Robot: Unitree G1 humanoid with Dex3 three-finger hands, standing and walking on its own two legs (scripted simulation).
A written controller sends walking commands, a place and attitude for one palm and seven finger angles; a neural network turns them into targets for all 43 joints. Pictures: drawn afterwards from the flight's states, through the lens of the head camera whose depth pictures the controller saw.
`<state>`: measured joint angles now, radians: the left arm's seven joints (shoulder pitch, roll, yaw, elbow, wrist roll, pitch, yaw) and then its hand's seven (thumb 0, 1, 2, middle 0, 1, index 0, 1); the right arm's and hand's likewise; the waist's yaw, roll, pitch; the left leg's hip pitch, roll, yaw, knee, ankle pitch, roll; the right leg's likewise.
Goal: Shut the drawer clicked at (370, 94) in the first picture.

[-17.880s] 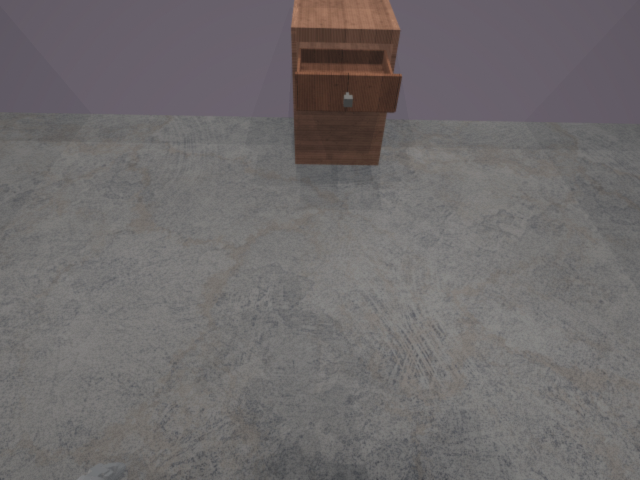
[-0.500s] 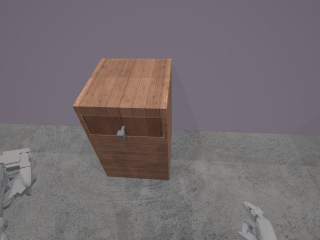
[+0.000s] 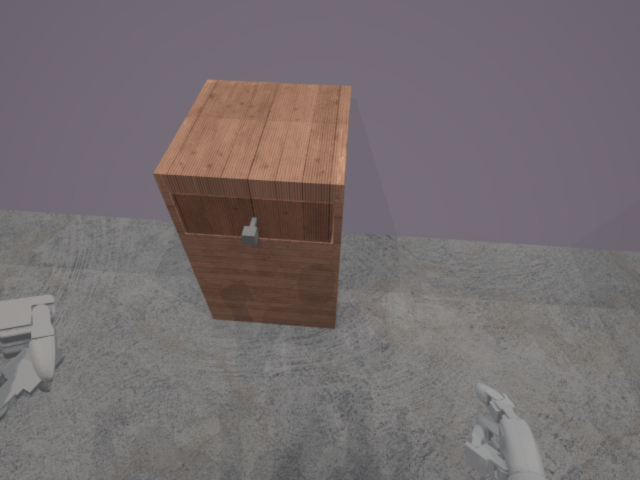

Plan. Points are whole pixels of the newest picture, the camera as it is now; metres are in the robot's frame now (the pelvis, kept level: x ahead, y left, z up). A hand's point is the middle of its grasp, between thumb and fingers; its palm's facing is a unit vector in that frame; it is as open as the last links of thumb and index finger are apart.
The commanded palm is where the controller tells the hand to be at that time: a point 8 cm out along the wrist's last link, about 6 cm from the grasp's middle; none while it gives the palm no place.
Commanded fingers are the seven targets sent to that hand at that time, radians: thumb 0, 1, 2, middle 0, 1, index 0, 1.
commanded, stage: step back with the hand held close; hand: left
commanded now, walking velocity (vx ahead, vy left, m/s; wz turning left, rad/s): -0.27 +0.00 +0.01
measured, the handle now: (251, 230) +0.69 +0.22 -0.23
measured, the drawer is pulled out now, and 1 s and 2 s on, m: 0.00 0.00 0.00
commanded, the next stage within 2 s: stop stepping back and stand still in 1.10 s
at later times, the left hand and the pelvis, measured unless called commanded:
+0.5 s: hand (49, 382) +0.16 +0.23 +0.17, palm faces +0.36 -0.79 -0.50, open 3.3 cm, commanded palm +0.09 +0.28 +0.18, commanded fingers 0.00 0.90 0.90 -1.40 -1.60 -1.40 -1.60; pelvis -0.04 -0.01 -0.01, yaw +1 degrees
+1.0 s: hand (59, 478) +0.10 +0.19 +0.17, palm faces +0.21 -0.83 -0.52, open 3.3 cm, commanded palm +0.02 +0.25 +0.18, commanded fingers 0.00 0.90 0.90 -1.40 -1.60 -1.40 -1.60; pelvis -0.11 -0.03 -0.01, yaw +0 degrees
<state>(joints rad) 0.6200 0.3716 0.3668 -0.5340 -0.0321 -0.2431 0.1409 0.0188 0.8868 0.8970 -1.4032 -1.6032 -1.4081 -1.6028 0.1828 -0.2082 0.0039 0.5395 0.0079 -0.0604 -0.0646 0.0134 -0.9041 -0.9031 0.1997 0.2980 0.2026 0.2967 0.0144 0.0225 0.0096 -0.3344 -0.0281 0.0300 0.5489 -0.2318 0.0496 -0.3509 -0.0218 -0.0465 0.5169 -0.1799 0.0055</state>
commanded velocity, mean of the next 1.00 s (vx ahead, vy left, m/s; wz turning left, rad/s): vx -0.39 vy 0.00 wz -0.02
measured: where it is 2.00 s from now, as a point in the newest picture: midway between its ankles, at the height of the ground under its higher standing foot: outside the picture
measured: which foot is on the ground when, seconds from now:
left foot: down 0.00-1.00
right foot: down 0.00-0.62, up 0.64-0.80, down 0.82-1.00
